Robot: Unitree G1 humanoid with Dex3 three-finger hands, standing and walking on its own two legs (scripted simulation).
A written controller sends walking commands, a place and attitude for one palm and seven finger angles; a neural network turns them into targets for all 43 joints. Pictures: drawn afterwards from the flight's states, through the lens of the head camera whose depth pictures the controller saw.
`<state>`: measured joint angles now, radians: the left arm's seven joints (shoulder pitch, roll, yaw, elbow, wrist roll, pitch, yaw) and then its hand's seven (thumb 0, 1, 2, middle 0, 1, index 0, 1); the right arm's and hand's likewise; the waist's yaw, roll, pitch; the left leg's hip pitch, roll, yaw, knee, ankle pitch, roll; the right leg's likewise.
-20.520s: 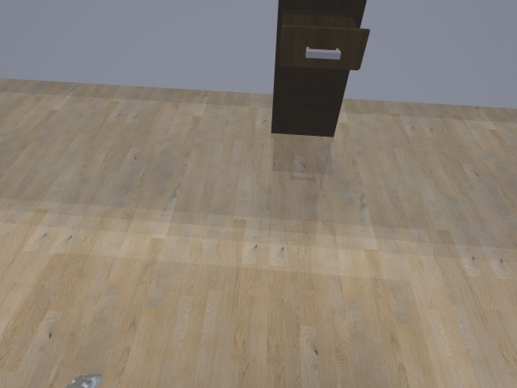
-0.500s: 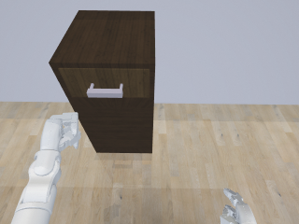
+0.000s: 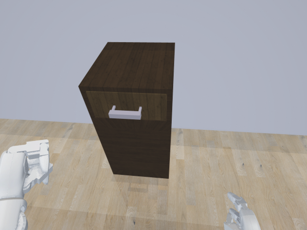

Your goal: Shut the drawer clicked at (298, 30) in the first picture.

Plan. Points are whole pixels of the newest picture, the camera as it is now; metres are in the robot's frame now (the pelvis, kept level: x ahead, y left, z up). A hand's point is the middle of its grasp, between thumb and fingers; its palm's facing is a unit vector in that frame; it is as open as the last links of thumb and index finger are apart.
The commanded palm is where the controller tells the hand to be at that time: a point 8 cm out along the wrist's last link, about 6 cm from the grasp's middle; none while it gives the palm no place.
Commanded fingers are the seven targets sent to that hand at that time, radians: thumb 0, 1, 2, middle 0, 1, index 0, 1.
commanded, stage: draw the hand back to the body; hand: left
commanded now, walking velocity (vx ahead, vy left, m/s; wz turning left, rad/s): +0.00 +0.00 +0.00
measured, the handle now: (126, 111) +0.61 +0.21 -0.09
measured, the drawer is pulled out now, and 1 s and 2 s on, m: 0.00 0.00 0.00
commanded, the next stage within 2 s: step back with the hand held close in 0.22 s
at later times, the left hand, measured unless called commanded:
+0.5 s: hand (35, 171) +0.17 +0.25 +0.16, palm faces +0.39 -0.80 -0.46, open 3.3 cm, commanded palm +0.11 +0.28 +0.18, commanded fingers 0.00 0.90 0.90 -1.40 -1.60 -1.40 -1.60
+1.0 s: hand (11, 207) +0.11 +0.26 +0.16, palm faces +0.38 -0.78 -0.49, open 3.3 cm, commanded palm +0.05 +0.30 +0.18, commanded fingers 0.00 0.90 0.90 -1.40 -1.60 -1.40 -1.60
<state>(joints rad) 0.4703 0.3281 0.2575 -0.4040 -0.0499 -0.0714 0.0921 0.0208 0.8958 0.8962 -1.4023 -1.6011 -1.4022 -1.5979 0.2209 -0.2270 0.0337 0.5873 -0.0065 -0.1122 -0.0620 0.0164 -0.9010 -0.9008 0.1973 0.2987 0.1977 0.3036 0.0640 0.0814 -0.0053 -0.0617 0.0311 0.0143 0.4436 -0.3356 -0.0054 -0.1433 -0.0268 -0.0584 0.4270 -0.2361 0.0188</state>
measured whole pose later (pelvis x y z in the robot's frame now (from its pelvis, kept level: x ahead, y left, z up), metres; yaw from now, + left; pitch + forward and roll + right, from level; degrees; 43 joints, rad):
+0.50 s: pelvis -0.03 +0.00 +0.00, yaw -2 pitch -1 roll -1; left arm 0.54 0.33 0.37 -0.45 -0.03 -0.19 0.11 0.02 0.89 0.90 -1.41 -1.60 -1.41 -1.60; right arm 0.21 -0.23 0.02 0.59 -0.02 -0.11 -0.06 0.02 -0.90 -0.90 0.20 0.30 0.20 0.30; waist 0.02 0.07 0.02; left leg -0.12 0.03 0.04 0.45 -0.30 0.00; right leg -0.20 -0.02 -0.03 0.39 -0.17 0.02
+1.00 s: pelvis -0.08 +0.02 -0.01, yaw -1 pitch +0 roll +0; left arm 0.59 0.35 0.37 -0.53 0.01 -0.24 0.14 0.02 0.89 0.90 -1.41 -1.60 -1.41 -1.60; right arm 0.19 -0.20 0.00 0.54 -0.01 -0.08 -0.08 0.02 -0.90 -0.90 0.20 0.30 0.20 0.30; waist 0.02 0.02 0.03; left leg -0.30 0.00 0.05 0.58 -0.28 0.03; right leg -0.37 -0.06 -0.02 0.51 -0.14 0.04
